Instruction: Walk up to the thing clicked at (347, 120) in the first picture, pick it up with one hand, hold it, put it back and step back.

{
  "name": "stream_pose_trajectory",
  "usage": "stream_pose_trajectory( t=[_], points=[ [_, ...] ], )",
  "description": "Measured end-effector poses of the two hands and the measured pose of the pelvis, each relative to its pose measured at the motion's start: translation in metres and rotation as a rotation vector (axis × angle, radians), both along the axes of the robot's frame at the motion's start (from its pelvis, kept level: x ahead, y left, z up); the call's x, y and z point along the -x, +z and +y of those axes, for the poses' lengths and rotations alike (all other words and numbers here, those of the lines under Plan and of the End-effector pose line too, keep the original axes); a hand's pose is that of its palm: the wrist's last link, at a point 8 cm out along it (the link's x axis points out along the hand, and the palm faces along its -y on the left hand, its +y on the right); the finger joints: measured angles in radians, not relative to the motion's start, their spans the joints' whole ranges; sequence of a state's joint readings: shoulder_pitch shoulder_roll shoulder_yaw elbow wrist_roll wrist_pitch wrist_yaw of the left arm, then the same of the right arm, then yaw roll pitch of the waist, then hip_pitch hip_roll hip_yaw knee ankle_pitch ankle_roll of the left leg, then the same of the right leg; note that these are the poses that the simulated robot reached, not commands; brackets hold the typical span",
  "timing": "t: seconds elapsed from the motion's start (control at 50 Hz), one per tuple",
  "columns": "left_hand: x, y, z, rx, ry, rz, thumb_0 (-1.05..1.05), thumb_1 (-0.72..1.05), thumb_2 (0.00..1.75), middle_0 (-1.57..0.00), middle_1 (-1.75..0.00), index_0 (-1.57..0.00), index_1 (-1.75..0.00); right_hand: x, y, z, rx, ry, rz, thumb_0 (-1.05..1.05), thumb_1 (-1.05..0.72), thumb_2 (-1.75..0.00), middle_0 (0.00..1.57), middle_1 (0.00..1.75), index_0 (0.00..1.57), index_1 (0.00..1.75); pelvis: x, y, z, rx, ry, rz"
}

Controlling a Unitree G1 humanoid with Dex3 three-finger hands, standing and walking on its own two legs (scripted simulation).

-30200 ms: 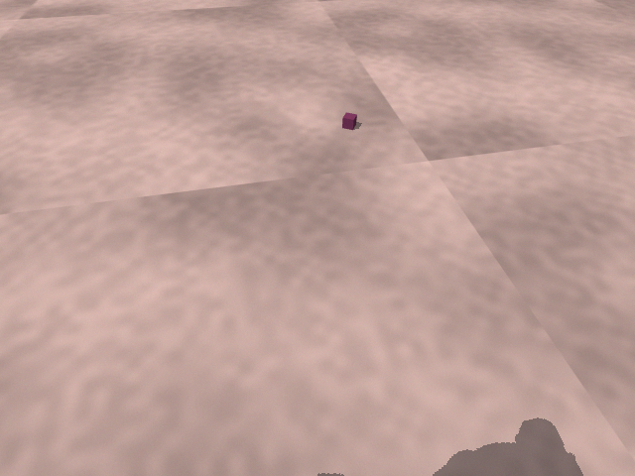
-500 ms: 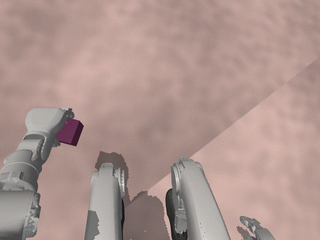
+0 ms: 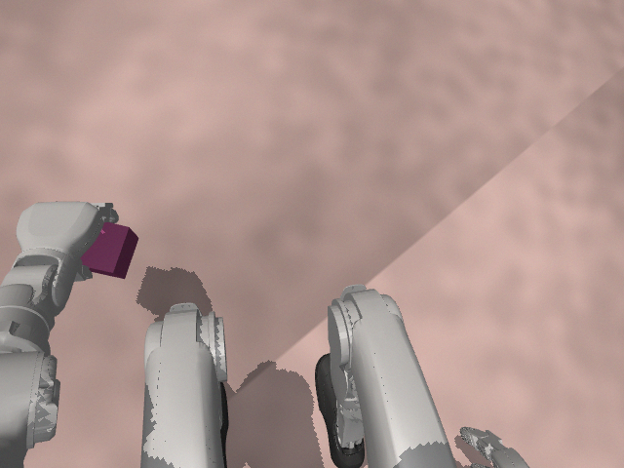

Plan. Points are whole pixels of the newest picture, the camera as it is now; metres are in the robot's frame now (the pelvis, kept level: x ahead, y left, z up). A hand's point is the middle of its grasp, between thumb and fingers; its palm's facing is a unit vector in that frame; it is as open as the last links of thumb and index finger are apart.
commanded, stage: crouch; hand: left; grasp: from above
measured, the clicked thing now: (103, 248) +0.42 +0.27 -0.23
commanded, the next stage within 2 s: lower in 0.08 s
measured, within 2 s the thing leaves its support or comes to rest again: rests again in 1.50 s
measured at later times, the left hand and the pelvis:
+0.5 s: hand (91, 258) +0.41 +0.28 -0.23, palm faces -0.50 -0.06 -0.86, open 9.3 cm; pelvis +0.00 +0.00 -0.04, yaw -1 degrees
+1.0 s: hand (106, 256) +0.43 +0.28 -0.28, palm faces -0.49 -0.07 -0.87, open 9.3 cm; pelvis +0.01 +0.00 -0.07, yaw -3 degrees
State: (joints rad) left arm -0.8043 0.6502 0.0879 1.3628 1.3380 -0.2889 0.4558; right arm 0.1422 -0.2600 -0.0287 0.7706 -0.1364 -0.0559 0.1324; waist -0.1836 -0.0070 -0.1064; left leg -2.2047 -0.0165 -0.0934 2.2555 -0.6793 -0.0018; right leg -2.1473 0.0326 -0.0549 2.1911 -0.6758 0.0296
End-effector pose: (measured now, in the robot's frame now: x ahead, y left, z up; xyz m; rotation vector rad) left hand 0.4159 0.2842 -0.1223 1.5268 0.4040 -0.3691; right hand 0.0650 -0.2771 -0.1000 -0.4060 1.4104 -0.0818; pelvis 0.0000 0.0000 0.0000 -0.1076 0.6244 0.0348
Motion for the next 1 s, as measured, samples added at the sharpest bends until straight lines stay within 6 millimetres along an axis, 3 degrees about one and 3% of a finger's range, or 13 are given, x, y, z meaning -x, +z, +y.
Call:
stream_pose_trajectory(
  t=[0.28,0.6,1.0],
  points=[
    [-0.008,-0.018,0.001,-0.001,0.031,0.010,0.06,0.21,0.32,-1.15,-0.38,-0.75,-0.32,0.005,-0.023,0.002,-0.008,0.002,0.008,0.01,-0.92,-0.90,0.20,0.30,0.20,0.29,0.000,-0.021,-0.002,-0.002,-0.009,-0.011],
    [-0.004,-0.069,0.000,0.047,0.004,0.008,0.09,0.23,0.31,-1.20,-0.33,-0.75,-0.27,0.003,-0.042,-0.006,0.027,0.042,0.039,0.00,-0.91,-0.90,0.20,0.30,0.20,0.29,-0.002,-0.051,-0.003,0.012,-0.021,-0.046],
    [-0.018,-0.103,-0.003,0.044,0.042,0.021,0.13,0.26,0.29,-1.15,-0.27,-0.74,-0.22,0.006,-0.058,-0.002,0.006,0.079,0.064,0.00,-0.90,-0.89,0.20,0.30,0.20,0.29,-0.007,-0.071,-0.003,0.030,-0.040,-0.070]
  ],
)
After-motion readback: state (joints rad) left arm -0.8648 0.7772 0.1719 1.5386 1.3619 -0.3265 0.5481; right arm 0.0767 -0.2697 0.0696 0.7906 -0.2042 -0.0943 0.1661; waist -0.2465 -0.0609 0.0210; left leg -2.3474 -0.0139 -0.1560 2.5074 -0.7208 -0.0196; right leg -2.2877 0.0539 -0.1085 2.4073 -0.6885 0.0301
